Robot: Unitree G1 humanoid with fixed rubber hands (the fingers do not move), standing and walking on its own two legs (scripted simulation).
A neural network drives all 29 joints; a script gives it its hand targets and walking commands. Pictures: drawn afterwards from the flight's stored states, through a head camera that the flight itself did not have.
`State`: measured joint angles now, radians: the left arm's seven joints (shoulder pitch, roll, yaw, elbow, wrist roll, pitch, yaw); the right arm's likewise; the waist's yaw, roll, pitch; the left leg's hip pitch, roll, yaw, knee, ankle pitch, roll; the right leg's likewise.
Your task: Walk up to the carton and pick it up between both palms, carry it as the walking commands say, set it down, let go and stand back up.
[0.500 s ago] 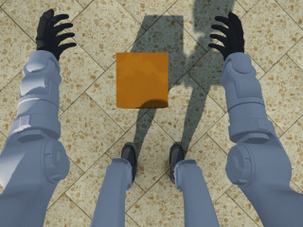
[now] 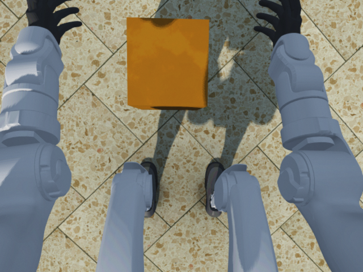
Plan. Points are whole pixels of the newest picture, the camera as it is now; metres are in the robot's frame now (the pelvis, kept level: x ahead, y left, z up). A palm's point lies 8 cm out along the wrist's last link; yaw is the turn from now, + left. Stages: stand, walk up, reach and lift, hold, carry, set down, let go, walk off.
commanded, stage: reach and lift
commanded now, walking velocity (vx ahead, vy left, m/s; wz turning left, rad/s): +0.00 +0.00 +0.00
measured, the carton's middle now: (168, 73) +0.53 +0.05 -0.41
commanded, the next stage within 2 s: none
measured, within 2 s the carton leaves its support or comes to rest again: neither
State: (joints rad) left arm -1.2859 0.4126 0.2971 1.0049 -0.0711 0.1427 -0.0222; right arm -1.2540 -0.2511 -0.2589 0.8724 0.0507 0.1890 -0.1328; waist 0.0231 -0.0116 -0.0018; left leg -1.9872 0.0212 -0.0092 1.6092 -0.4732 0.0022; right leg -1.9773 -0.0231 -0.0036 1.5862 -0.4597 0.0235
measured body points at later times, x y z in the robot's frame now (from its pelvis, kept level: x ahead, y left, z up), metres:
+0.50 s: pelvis -0.02 +0.00 -0.12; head +0.35 +0.02 +0.14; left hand +0.54 +0.24 -0.28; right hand +0.56 -0.15 -0.28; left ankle +0.09 +0.12 -0.50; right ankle +0.10 -0.13 -0.50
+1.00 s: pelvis -0.02 +0.00 -0.17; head +0.36 +0.02 +0.06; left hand +0.54 +0.23 -0.35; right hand +0.55 -0.15 -0.36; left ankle +0.09 +0.12 -0.50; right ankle +0.09 -0.13 -0.50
